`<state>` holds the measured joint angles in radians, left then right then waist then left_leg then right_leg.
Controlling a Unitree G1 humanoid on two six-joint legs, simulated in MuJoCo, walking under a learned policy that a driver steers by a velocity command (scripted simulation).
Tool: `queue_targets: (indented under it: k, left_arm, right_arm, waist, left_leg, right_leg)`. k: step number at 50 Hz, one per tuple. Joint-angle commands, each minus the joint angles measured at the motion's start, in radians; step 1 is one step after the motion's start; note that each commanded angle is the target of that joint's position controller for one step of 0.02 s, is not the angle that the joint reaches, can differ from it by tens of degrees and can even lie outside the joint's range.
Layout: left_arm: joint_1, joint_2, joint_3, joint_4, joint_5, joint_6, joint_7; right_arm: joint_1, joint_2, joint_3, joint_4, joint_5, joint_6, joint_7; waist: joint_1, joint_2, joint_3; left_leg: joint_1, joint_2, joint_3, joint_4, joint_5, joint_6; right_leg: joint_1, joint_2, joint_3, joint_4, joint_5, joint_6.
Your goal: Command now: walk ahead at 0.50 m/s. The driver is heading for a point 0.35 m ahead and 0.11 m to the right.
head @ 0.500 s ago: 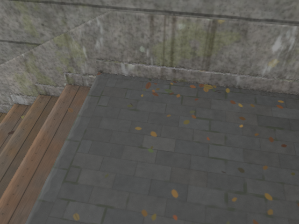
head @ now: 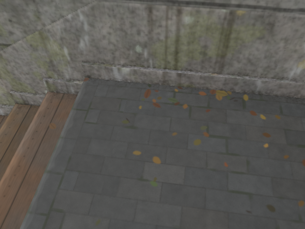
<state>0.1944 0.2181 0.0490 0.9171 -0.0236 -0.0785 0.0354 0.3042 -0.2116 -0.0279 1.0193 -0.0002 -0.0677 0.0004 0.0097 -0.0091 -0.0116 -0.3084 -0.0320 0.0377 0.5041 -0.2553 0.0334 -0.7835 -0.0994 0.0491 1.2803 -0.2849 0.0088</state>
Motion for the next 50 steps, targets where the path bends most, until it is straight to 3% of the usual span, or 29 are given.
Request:
queue_targets:
  k: [1,3,5,7,8,9,10,11,12,13,15,17,19,22,26,30,32,33,34,35,36,39,50]
  left_arm:
    - [0.046,-0.009,-0.003,-0.052,0.015,-0.011,-0.014]
    - [-0.051,0.012,-0.002,-0.08,0.008,-0.003,-0.027]
    - [-0.128,0.042,0.001,-0.107,0.004,0.005,-0.036]
    - [-0.173,0.079,0.013,-0.118,0.009,0.001,-0.044]
    - [-0.145,0.093,0.021,-0.109,0.014,-0.001,-0.046]
    - [-0.051,0.118,0.038,-0.079,0.016,-0.001,-0.043]
    - [0.101,0.19,0.064,-0.039,0.02,-0.005,-0.039]
    - [0.225,0.298,0.086,-0.013,0.03,-0.003,-0.044]
    - [0.275,0.247,0.07,-0.008,0.018,-0.006,-0.053]
    - [0.174,0.201,0.054,-0.03,0.018,-0.013,-0.053]
    - [-0.012,0.135,0.034,-0.069,0.028,-0.014,-0.057]
    - [-0.047,0.087,0.024,-0.056,0.039,-0.017,-0.055]
    - [-0.034,0.087,0.022,-0.033,0.043,-0.019,-0.043]
    - [-0.041,0.114,0.027,-0.014,0.031,-0.007,-0.015]
    - [0.007,0.123,0.029,0.034,0.029,0.01,-0.002]
    - [0.003,0.102,0.022,0.061,0.027,0.021,-0.004]
    - [0.042,0.092,0.019,0.075,0.022,0.023,-0.007]
    - [0.093,0.086,0.021,0.08,0.033,0.02,-0.011]
    - [0.155,0.075,0.024,0.101,0.03,0.022,-0.012]
    - [0.114,0.076,0.021,0.102,0.025,0.027,-0.009]
    - [0.068,0.075,0.02,0.094,0.019,0.037,-0.006]
    - [0.044,0.075,0.02,0.093,0.023,0.059,-0.001]
    - [0.034,0.069,0.019,0.135,0.02,0.076,-0.003]
  right_arm:
    - [-0.14,-0.153,-0.034,-0.111,0.009,-0.03,-0.032]
    - [-0.077,-0.191,-0.053,-0.093,0.038,-0.029,-0.036]
    - [-0.038,-0.18,-0.062,-0.075,0.054,-0.022,-0.037]
    - [0.006,-0.167,-0.065,-0.057,0.054,-0.016,-0.03]
    - [0.018,-0.168,-0.065,-0.053,0.048,-0.012,-0.026]
    - [0.024,-0.16,-0.061,-0.051,0.041,-0.008,-0.02]
    - [0.031,-0.122,-0.048,-0.062,0.023,-0.007,-0.02]
    - [0.137,-0.018,-0.018,-0.069,0.018,-0.025,-0.018]
    - [0.141,-0.068,-0.027,-0.061,0.015,-0.045,-0.012]
    - [0.07,-0.136,-0.047,-0.073,0.03,-0.05,-0.016]
    - [-0.036,-0.134,-0.055,-0.099,0.013,-0.028,-0.039]
    - [-0.006,-0.106,-0.06,-0.088,0.008,0.0,-0.045]
    - [-0.003,-0.064,-0.057,-0.081,0.003,0.012,-0.043]
    - [-0.098,-0.041,-0.049,-0.101,0.004,0.021,-0.042]
    - [-0.191,-0.055,-0.048,-0.106,0.014,0.04,-0.038]
    - [-0.234,-0.064,-0.047,-0.098,0.005,0.042,-0.038]
    - [-0.206,-0.093,-0.053,-0.077,-0.01,0.035,-0.039]
    - [-0.194,-0.129,-0.059,-0.069,-0.011,0.036,-0.04]
    - [-0.206,-0.139,-0.065,-0.059,0.002,0.044,-0.038]
    - [-0.22,-0.097,-0.061,-0.059,0.012,0.05,-0.035]
    - [-0.229,-0.074,-0.056,-0.055,0.012,0.052,-0.034]
    - [-0.248,-0.082,-0.057,-0.043,0.003,0.047,-0.034]
    - [-0.249,-0.092,-0.054,0.0,0.007,0.054,-0.038]
  waist:
    - [0.063,0.114,-0.015]
    - [0.033,0.112,-0.034]
    - [0.012,0.074,0.008]
    - [0.002,0.052,0.038]
    - [0.019,0.057,0.026]
    - [0.061,0.049,-0.021]
    - [0.114,-0.036,-0.114]
    - [0.1,-0.297,-0.246]
    - [0.11,-0.3,-0.349]
    - [0.091,-0.202,-0.241]
    - [0.024,-0.055,-0.118]
    - [-0.034,-0.069,-0.12]
    - [-0.058,-0.072,-0.132]
    - [-0.053,-0.073,-0.14]
    - [-0.016,-0.072,-0.119]
    - [-0.02,-0.068,-0.064]
    - [-0.024,-0.021,-0.075]
    - [0.015,0.033,-0.097]
    - [0.05,0.096,-0.116]
    - [0.022,0.085,-0.096]
    - [0.007,0.073,-0.075]
    - [0.01,0.062,-0.049]
    - [0.006,0.014,-0.033]
  left_leg:
    - [-0.229,0.187,-0.121,-0.249,0.353,0.177]
    - [-0.113,0.23,-0.158,-0.276,0.29,0.177]
    - [-0.009,0.269,-0.192,-0.267,0.186,0.161]
    - [0.067,0.277,-0.194,-0.23,0.149,0.138]
    - [0.093,0.26,-0.18,-0.18,0.196,0.121]
    - [0.093,0.218,-0.14,-0.063,0.3,0.1]
    - [-0.006,0.136,-0.058,0.212,0.333,0.052]
    - [-0.374,-0.021,0.022,0.658,-0.024,-0.034]
    - [-0.474,-0.035,-0.126,0.805,-0.307,-0.037]
    - [-0.535,0.009,-0.151,0.856,-0.267,-0.023]
    - [-0.454,0.09,-0.099,0.735,-0.147,-0.021]
    - [-0.305,0.12,-0.105,0.613,-0.093,-0.011]
    - [-0.239,0.109,-0.096,0.503,-0.023,-0.016]
    - [-0.164,0.096,-0.083,0.28,0.092,-0.035]
    - [-0.107,0.085,-0.079,0.143,0.169,-0.041]
    - [-0.056,0.084,-0.078,0.009,0.138,-0.017]
    - [0.077,0.109,-0.096,-0.095,0.361,0.012]
    - [0.173,0.144,-0.116,-0.052,0.521,0.036]
    - [0.227,0.145,-0.115,-0.008,0.492,0.068]
    - [0.196,0.127,-0.112,-0.017,0.402,0.062]
    - [0.169,0.118,-0.112,-0.034,0.354,0.051]
    - [0.149,0.109,-0.109,-0.034,0.375,0.044]
    - [0.157,0.093,-0.099,-0.019,0.378,0.044]
  right_leg:
    - [0.308,0.001,-0.014,-0.459,0.3,0.009]
    - [0.329,0.028,-0.019,-0.564,0.343,0.006]
    - [0.275,0.018,-0.005,-0.64,0.302,-0.024]
    - [0.278,0.03,-0.029,-0.691,0.242,-0.06]
    - [0.334,0.048,-0.052,-0.71,0.198,-0.077]
    - [0.457,0.076,-0.079,-0.719,0.165,-0.098]
    - [0.679,-0.004,0.024,-0.717,0.287,-0.14]
    - [1.044,-0.249,0.43,-0.815,0.3,-0.302]
    - [1.107,-0.299,0.677,-0.932,0.317,-0.348]
    - [1.019,-0.279,0.54,-0.911,0.404,-0.306]
    - [0.744,-0.198,0.283,-0.91,0.671,-0.258]
    - [0.62,-0.144,0.178,-0.942,0.77,-0.222]
    - [0.586,-0.122,0.107,-0.964,0.867,-0.223]
    - [0.576,-0.095,0.028,-0.975,0.896,-0.194]
    - [0.6,-0.094,0.026,-0.993,0.765,-0.172]
    - [0.62,-0.093,0.062,-0.971,0.583,-0.18]
    - [0.603,-0.037,0.053,-0.915,0.455,-0.134]
    - [0.552,0.017,0.032,-0.884,0.366,-0.109]
    - [0.509,0.056,0.008,-0.906,0.288,-0.078]
    - [0.518,0.074,-0.018,-0.905,0.231,-0.068]
    - [0.521,0.084,-0.035,-0.895,0.188,-0.065]
    - [0.545,0.077,-0.036,-0.879,0.215,-0.067]
    - [0.6,0.062,-0.036,-0.858,0.244,-0.063]
